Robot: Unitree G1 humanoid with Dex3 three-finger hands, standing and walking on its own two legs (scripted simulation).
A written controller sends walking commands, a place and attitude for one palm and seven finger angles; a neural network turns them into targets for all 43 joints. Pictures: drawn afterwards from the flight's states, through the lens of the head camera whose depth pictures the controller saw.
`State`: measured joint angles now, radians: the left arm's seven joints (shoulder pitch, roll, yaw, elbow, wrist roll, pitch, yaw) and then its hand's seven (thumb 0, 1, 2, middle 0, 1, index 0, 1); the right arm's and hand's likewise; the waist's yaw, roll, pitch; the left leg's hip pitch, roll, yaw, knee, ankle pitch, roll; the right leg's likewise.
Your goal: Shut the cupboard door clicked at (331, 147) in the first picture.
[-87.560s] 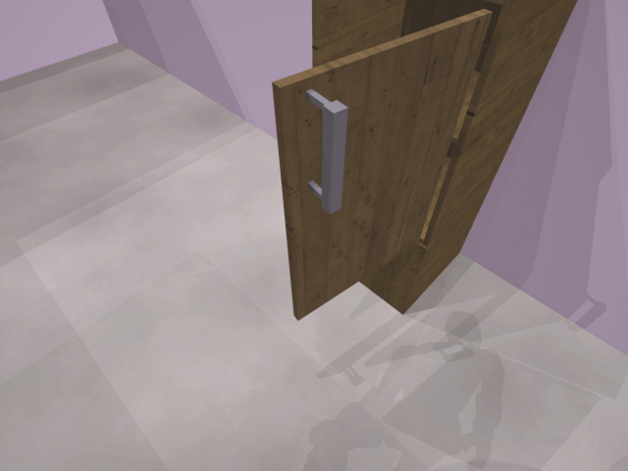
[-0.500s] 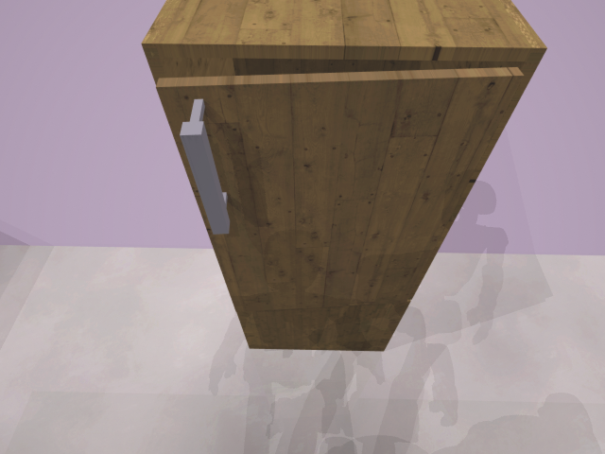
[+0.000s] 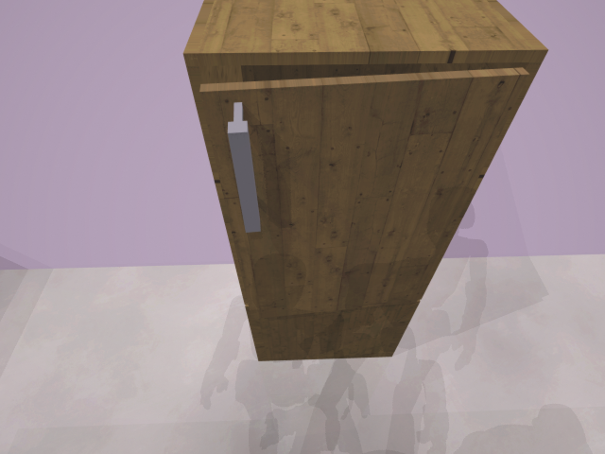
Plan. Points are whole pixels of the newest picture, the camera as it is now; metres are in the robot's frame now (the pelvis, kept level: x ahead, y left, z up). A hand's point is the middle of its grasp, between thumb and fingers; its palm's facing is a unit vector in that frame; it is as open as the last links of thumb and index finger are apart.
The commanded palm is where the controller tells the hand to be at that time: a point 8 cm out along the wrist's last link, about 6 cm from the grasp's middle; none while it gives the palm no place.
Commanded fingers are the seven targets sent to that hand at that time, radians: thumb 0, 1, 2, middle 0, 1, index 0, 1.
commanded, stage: look again from close up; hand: left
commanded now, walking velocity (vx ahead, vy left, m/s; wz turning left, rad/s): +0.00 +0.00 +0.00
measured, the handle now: (246, 172) +0.43 +0.11 +0.15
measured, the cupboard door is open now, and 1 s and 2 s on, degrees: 5 5 5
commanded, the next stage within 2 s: raise the hand and make a fist in 0.58 s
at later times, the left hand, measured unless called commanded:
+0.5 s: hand out of the picture +0.03 +0.15 -0.17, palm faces +0.01 -0.98 -0.21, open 7.4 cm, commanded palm none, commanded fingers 0.00 0.90 0.90 -0.20 -0.30 -0.20 -0.30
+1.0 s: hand (209, 408) +0.18 +0.13 +0.00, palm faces +0.18 -0.98 -0.04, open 6.7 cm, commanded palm +0.12 +0.19 -0.02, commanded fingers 0.00 0.90 0.90 -0.49 -0.62 -0.49 -0.62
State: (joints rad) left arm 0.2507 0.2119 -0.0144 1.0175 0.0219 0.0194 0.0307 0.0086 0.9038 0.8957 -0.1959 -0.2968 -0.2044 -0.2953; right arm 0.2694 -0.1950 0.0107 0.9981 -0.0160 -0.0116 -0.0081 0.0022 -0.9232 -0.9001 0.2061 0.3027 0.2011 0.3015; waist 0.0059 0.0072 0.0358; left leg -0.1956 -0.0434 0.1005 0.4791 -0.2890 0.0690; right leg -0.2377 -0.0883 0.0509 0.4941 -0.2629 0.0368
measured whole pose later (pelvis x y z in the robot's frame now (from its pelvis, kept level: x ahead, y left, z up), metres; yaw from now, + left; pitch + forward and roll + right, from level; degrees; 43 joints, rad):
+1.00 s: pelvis -0.02 -0.08 -0.06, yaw +3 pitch +10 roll +2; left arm 0.40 0.16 0.21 0.11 -0.27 -0.55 -0.25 0.01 0.90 0.90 -0.32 -0.44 -0.33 -0.44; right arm 0.17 -0.24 -0.08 0.62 0.00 -0.29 0.00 0.01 -0.91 -0.90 0.21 0.30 0.20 0.30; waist 0.01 -0.03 -0.12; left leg -0.66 0.04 0.01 0.95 -0.46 -0.05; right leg -0.70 -0.04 -0.04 1.00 -0.48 -0.03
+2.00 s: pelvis +0.00 -0.05 -0.02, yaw +5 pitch +1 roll -1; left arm 0.31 0.24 0.20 -0.31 -0.27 0.02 -0.14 0.02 0.89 0.90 -1.22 -1.42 -1.23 -1.41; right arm 0.23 -0.22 0.08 0.55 0.04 -0.27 -0.07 0.01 -0.90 -0.90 0.21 0.30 0.20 0.30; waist 0.07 0.05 -0.07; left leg -0.35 0.02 -0.01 0.72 -0.39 -0.01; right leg -0.34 -0.04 -0.08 0.68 -0.37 0.01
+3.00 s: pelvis -0.01 -0.06 +0.00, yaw +4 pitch -3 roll +0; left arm 0.10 0.18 0.12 -0.26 -0.21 0.19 -0.05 0.02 0.89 0.90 -1.30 -1.50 -1.31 -1.50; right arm 0.20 -0.23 0.08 0.62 0.04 -0.23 -0.08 0.01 -0.90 -0.90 0.21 0.30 0.20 0.30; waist 0.06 0.05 -0.03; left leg -0.19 0.03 0.00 0.55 -0.30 -0.02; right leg -0.20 -0.03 -0.06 0.56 -0.30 0.00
